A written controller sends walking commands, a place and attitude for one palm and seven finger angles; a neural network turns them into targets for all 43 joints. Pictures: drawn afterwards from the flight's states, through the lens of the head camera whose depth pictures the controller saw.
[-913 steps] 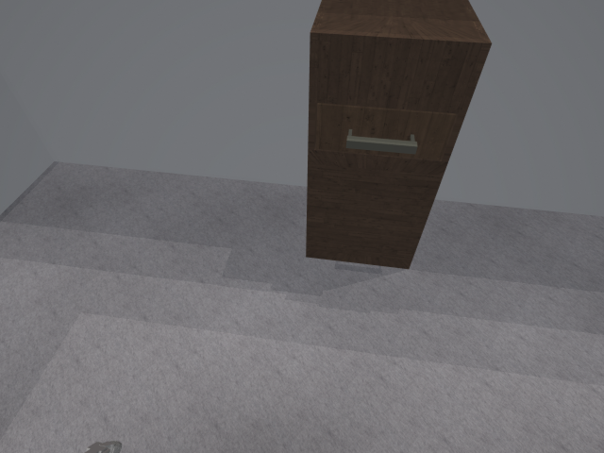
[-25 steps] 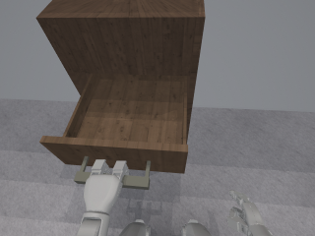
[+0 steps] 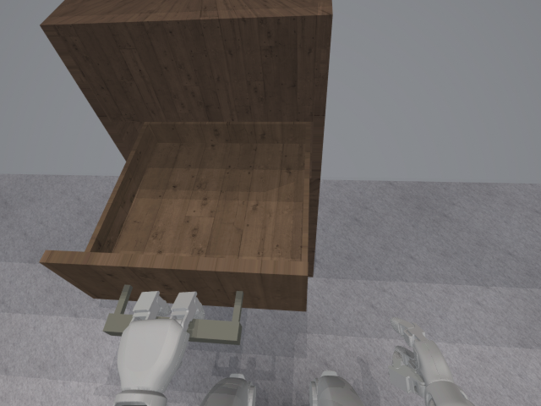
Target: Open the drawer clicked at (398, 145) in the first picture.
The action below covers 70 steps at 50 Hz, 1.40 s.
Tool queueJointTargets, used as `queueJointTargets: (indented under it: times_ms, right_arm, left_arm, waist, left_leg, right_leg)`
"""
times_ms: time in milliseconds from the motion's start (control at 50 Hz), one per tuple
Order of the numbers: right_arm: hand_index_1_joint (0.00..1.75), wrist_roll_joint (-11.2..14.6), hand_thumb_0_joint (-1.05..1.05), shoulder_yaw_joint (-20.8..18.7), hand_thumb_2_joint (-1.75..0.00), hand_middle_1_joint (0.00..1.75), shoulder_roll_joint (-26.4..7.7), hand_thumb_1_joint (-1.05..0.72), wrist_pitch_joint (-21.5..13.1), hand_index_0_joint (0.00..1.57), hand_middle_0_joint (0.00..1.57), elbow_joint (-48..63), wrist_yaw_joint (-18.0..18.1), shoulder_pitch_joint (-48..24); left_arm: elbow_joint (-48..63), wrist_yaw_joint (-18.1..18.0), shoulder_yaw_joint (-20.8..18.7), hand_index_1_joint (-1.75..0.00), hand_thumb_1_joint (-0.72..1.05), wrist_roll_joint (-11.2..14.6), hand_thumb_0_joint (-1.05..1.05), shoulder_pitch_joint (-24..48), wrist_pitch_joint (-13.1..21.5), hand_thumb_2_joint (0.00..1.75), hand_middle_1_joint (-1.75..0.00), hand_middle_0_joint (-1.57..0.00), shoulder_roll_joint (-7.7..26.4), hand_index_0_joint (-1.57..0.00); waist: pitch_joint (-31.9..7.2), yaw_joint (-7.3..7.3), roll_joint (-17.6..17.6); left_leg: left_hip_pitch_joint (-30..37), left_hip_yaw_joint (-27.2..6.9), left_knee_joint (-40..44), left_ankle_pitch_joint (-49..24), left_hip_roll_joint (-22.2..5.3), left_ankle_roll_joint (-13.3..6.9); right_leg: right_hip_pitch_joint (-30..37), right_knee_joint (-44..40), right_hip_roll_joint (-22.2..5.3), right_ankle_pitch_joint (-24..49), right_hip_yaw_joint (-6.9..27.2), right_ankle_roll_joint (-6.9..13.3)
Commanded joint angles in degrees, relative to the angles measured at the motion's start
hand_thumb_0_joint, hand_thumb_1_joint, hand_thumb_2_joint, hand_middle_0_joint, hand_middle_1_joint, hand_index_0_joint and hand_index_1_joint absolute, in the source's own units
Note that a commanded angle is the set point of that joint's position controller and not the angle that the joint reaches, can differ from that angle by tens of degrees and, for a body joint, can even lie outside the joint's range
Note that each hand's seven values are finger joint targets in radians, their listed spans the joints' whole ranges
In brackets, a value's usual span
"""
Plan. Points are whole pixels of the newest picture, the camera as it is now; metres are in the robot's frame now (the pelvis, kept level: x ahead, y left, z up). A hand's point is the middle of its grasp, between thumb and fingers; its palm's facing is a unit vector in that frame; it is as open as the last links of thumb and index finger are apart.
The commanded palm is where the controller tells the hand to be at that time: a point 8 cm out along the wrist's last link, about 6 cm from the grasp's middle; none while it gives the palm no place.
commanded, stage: pull the drawer open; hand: left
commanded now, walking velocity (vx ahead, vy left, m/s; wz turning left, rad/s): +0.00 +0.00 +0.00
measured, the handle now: (177, 312) +0.26 +0.17 -0.02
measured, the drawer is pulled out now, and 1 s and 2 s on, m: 0.30 0.30 0.30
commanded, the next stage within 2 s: open the thumb to release the handle in 0.24 s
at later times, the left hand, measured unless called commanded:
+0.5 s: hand (164, 352) +0.21 +0.18 -0.04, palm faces -0.02 -0.10 -0.99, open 6.3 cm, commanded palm +0.18 +0.18 +0.01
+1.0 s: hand (158, 354) +0.21 +0.19 -0.04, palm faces -0.01 -0.11 -0.99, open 13.5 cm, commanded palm +0.19 +0.18 +0.01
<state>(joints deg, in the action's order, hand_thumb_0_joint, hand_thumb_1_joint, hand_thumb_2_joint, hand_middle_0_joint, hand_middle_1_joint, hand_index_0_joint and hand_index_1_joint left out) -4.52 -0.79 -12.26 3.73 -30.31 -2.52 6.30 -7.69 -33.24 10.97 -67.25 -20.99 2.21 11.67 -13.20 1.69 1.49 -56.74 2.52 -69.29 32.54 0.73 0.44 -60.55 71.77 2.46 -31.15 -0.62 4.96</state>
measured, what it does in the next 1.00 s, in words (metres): stands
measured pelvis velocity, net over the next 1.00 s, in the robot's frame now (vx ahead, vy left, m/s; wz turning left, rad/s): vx -0.01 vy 0.00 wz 0.02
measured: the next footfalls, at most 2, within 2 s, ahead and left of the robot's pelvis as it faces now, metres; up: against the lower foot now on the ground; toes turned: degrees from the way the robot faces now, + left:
none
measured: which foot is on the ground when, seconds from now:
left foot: down 0.00-1.00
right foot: down 0.00-1.00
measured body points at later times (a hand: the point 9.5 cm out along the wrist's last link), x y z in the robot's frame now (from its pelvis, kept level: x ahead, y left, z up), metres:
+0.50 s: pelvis +0.01 +0.00 -0.01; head +0.11 -0.05 +0.42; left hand +0.20 +0.18 +0.01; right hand +0.24 -0.21 -0.14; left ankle +0.01 +0.13 -0.63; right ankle +0.03 -0.07 -0.63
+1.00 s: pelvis -0.01 +0.00 +0.00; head +0.07 -0.03 +0.44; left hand +0.20 +0.19 +0.01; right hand +0.21 -0.22 -0.12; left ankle +0.01 +0.13 -0.63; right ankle +0.03 -0.07 -0.63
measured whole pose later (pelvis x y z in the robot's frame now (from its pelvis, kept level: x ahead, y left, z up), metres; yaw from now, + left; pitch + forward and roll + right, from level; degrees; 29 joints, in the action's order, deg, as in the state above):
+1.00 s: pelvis -0.01 +0.00 +0.00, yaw +1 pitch +20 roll +2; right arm -4.2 -1.6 -13.6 4.8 -31.0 -0.4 6.2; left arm -9.1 -35.8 10.6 -66.4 -18.7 1.1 13.2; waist -12.4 2.5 2.2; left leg -58.3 0.6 -70.4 32.2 1.3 0.3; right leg -60.9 71.6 1.9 -30.8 -2.4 4.8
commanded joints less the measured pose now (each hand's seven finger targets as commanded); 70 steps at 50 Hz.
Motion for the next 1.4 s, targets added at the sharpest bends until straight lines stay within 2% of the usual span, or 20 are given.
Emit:
queueJointTargets:
  times_ms: [0,120,300,320,340,380,420,500,560,620,720,820,900,940,1100,1120,1160,1260,1300,1380]
  right_arm:
    - [0.30,-0.06,0.00,-1.29,-0.90,0.30,-3.95,-0.90,-2.83,0.20,0.20,10.53,-0.41,-6.11]
    - [0.30,-0.42,0.00,-1.01,-0.90,0.30,-3.91,-0.90,-3.15,0.20,0.20,11.11,-0.71,-5.61]
    - [0.30,-0.94,0.00,-1.21,-0.90,0.30,-3.86,-0.90,-3.20,0.20,0.20,11.17,-1.15,-4.92]
    - [0.30,-1.43,0.00,-1.56,-0.90,0.30,-5.27,-0.90,-2.26,0.20,0.20,8.84,-0.35,-4.42]
    - [0.30,-1.54,0.00,-2.07,-0.90,0.30,-4.69,-0.90,-2.48,0.20,0.20,8.95,0.14,-4.23]
    - [0.30,-1.24,0.00,-1.97,-0.90,0.30,-4.57,-0.90,-2.83,0.20,0.20,8.87,0.70,-3.76]
    - [0.30,-0.83,0.00,-2.03,-0.90,0.30,-4.64,-0.90,-2.48,0.20,0.20,8.97,1.09,-3.57]
    - [0.30,-0.04,0.00,-2.12,-0.90,0.30,-4.95,-0.90,-1.69,0.20,0.20,8.81,1.91,-3.97]
    - [0.30,0.26,0.00,-1.73,-0.90,0.30,-5.16,-0.90,-1.93,0.20,0.20,8.53,2.35,-4.42]
    - [0.30,0.46,0.00,-1.42,-0.90,0.30,-5.23,-0.90,-2.18,0.20,0.20,8.31,2.61,-4.67]
    - [0.30,0.23,0.00,-1.83,-0.90,0.30,-5.34,-0.90,-1.96,0.20,0.20,7.90,2.44,-4.91]
    - [0.30,0.41,0.00,-2.14,-0.90,0.30,-5.43,-0.90,-1.58,0.20,0.20,8.13,2.53,-4.90]
    - [0.30,0.49,0.00,-2.48,-0.90,0.30,-5.45,-0.90,-1.47,0.20,0.20,8.13,2.57,-4.85]
    - [0.30,0.52,0.00,-2.31,-0.90,0.30,-5.56,-0.90,-1.44,0.20,0.20,7.65,2.69,-4.87]
    - [0.30,1.03,0.00,-2.60,-0.90,0.30,-5.64,-0.90,-1.24,0.20,0.20,6.87,3.27,-4.55]
    - [0.30,1.10,0.00,-2.54,-0.90,0.30,-5.75,-0.90,-1.30,0.20,0.20,6.71,3.43,-4.34]
    - [0.30,1.13,0.00,-2.52,-0.90,0.30,-5.49,-0.90,-1.31,0.20,0.20,6.72,3.38,-4.20]
    - [0.30,1.27,0.00,-2.45,-0.90,0.30,-5.46,-0.90,-0.96,0.20,0.20,6.44,3.36,-4.29]
    - [0.30,1.22,0.00,-2.50,-0.90,0.30,-5.44,-0.90,-0.80,0.20,0.20,6.70,3.30,-4.47]
    - [0.30,1.23,0.00,-2.52,-0.90,0.30,-5.41,-0.90,-0.67,0.20,0.20,7.10,3.04,-4.22]
  left_arm:
    - [12.99,-3.03,-3.34,-1.35,0.90,1.21,0.00,-16.55,2.16,0.90,-1.35,-0.40,5.43,-0.40]
    - [15.07,-2.84,-6.23,-1.35,0.90,1.39,0.00,-20.14,3.95,0.90,-1.35,-0.40,7.20,-0.40]
    - [16.97,-2.93,-6.96,-1.35,0.90,1.11,0.00,-22.22,5.47,0.90,-1.35,-0.40,7.24,-0.40]
    - [15.58,-4.51,-8.74,-1.35,0.90,-0.89,0.00,-3.90,4.56,0.90,-1.35,-0.40,10.49,-0.40]
    - [15.63,-5.46,-9.76,-1.34,0.83,-1.33,0.00,-3.86,4.56,0.87,-1.34,-0.40,9.55,-0.40]
    - [11.98,-5.97,-10.35,-1.33,0.69,-0.67,0.00,-7.53,3.77,0.81,-1.33,-0.38,9.29,-0.38]
    - [12.29,-5.80,-10.36,-1.31,0.55,0.62,0.00,-7.22,2.33,0.75,-1.31,-0.38,9.20,-0.38]
    - [11.99,-4.67,-6.91,-1.28,0.27,1.90,0.00,-5.90,0.12,0.63,-1.28,-0.35,7.82,-0.35]
    - [10.58,-3.37,-4.38,-1.26,0.06,2.13,0.00,-4.67,0.32,0.54,-1.26,-0.34,6.86,-0.34]
    - [8.96,-3.01,-5.80,-1.24,-0.15,2.16,0.00,-3.83,1.22,0.45,-1.24,-0.32,8.46,-0.32]
    - [8.35,-3.86,-6.11,-1.20,-0.50,0.98,0.00,-0.93,1.72,0.30,-1.20,-0.30,8.71,-0.30]
    - [7.94,-4.06,-5.97,-1.20,-0.50,1.56,0.00,0.50,0.46,0.30,-1.20,-0.30,8.45,-0.30]
    - [7.75,-4.41,-4.74,-1.20,-0.50,0.99,0.00,1.50,-0.38,0.30,-1.20,-0.30,7.70,-0.30]
    - [6.75,-4.25,-2.85,-1.20,-0.50,0.97,0.00,5.25,-0.99,0.30,-1.20,-0.30,6.48,-0.30]
    - [5.15,-4.58,0.35,-1.20,-0.50,0.44,0.00,11.97,-3.51,0.30,-1.20,-0.30,4.79,-0.30]
    - [5.13,-4.74,-0.99,-1.20,-0.50,0.36,0.00,12.81,-3.57,0.30,-1.20,-0.30,6.17,-0.30]
    - [4.64,-4.80,-0.41,-1.20,-0.50,0.50,0.00,11.01,-3.75,0.30,-1.20,-0.30,5.37,-0.30]
    - [4.78,-4.94,-0.83,-1.20,-0.50,0.69,0.00,11.66,-4.26,0.30,-1.20,-0.30,5.92,-0.30]
    - [6.73,-5.08,-0.38,-1.20,-0.50,0.60,0.00,12.19,-4.34,0.30,-1.20,-0.30,5.84,-0.30]
    - [7.64,-4.75,0.37,-1.20,-0.50,1.11,0.00,10.36,-4.57,0.30,-1.20,-0.30,4.98,-0.30]
  waist:
    - [-12.30,3.31,-4.92]
    - [-13.57,3.36,-5.58]
    - [-15.21,3.01,-6.29]
    - [-13.21,-1.21,-8.00]
    - [-15.83,0.55,-6.18]
    - [-16.64,1.18,-6.19]
    - [-17.95,1.07,-7.04]
    - [-16.37,0.63,-7.27]
    - [-14.39,0.08,-8.15]
    - [-12.68,0.16,-8.66]
    - [-12.04,0.39,-4.27]
    - [-11.41,-0.04,-5.46]
    - [-11.56,0.18,-4.16]
    - [-10.89,-0.95,-5.25]
    - [-11.65,-1.31,-4.41]
    - [-12.14,-1.17,-4.39]
    - [-13.11,-0.47,-3.58]
    - [-12.65,-0.65,-4.76]
    - [-12.72,-0.73,-2.91]
    - [-12.50,-0.74,-3.30]
  left_leg:
    - [3.77,-2.07,5.39,-12.83,3.05,-1.31]
    - [2.37,-2.28,3.90,-13.84,3.13,-1.24]
    - [2.45,-2.36,1.95,-15.59,3.23,-1.06]
    - [1.16,-2.82,0.20,-13.59,2.73,-1.52]
    - [1.81,-2.39,0.18,-13.25,2.80,-1.39]
    - [2.68,-2.14,0.62,-14.19,3.00,-1.24]
    - [3.37,-2.09,1.55,-15.17,2.99,-1.48]
    - [3.34,-1.52,3.27,-13.86,2.91,-1.68]
    - [2.40,-1.56,3.93,-12.56,2.77,-1.95]
    - [1.24,-1.41,4.38,-10.82,2.60,-2.09]
    - [2.46,-1.34,4.54,-9.51,2.66,-2.05]
    - [2.92,-1.55,5.08,-8.74,2.39,-2.24]
    - [4.68,-1.50,5.64,-8.83,2.33,-2.21]
    - [4.29,-1.74,5.58,-8.15,2.04,-2.45]
    - [6.71,-2.13,7.40,-7.45,1.75,-2.59]
    - [7.11,-2.20,7.68,-7.88,1.60,-2.58]
    - [7.72,-2.02,7.98,-9.06,1.70,-2.46]
    - [8.00,-1.99,8.72,-9.81,1.64,-2.41]
    - [9.75,-2.00,9.33,-10.18,1.64,-2.38]
    - [11.68,-2.22,10.43,-11.60,1.41,-2.45]
  right_leg:
    - [16.70,-11.93,-2.06,22.17,7.96,-1.20]
    - [17.30,-10.49,-2.08,27.65,9.43,-1.39]
    - [16.09,-8.37,-2.17,32.26,9.46,-2.02]
    - [10.95,-8.22,-2.32,29.32,9.37,-2.13]
    - [12.12,-8.07,-2.47,27.41,9.04,-2.37]
    - [13.62,-8.34,-2.42,29.17,8.46,-2.41]
    - [16.39,-9.06,-2.40,31.29,8.09,-2.49]
    - [19.32,-11.37,-2.83,29.92,7.26,-3.18]
    - [19.31,-12.54,-3.14,28.39,7.22,-3.38]
    - [18.99,-13.59,-3.17,24.51,7.31,-3.13]
    - [15.73,-14.11,-2.62,17.41,7.00,-2.28]
    - [14.86,-14.87,-2.41,13.92,5.95,-2.30]
    - [13.52,-14.91,-2.12,12.13,5.06,-2.20]
    - [12.41,-15.08,-2.29,11.07,4.42,-2.37]
    - [11.94,-16.10,-2.08,7.61,2.99,-2.37]
    - [12.24,-16.17,-1.99,8.10,3.10,-2.21]
    - [13.43,-15.72,-1.92,10.01,2.85,-2.16]
    - [14.97,-16.41,-1.80,11.84,3.16,-2.19]
    - [14.61,-16.85,-1.64,11.39,3.21,-2.03]
    - [15.36,-17.25,-1.42,12.77,2.30,-1.94]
